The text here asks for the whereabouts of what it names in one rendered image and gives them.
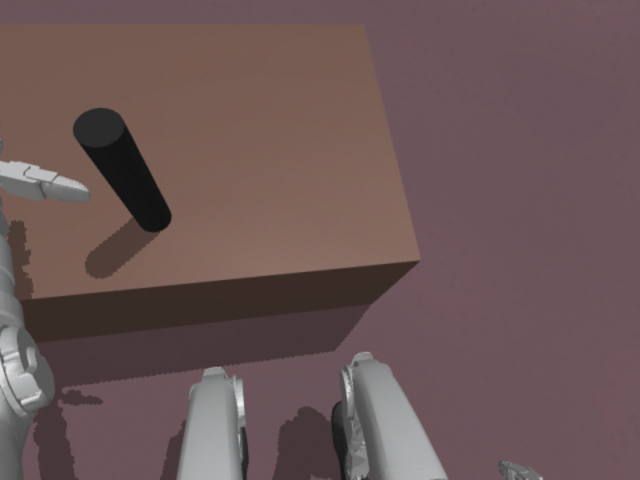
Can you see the left robot hand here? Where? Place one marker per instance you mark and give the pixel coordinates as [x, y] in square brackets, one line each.
[30, 181]

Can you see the can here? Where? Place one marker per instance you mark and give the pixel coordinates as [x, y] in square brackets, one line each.
[105, 138]

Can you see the right robot foot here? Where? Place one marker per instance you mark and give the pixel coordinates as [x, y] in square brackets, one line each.
[339, 440]

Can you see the right robot hand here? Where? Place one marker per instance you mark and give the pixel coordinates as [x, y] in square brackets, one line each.
[512, 471]

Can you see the left robot arm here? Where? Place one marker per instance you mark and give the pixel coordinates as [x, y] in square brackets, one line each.
[26, 380]

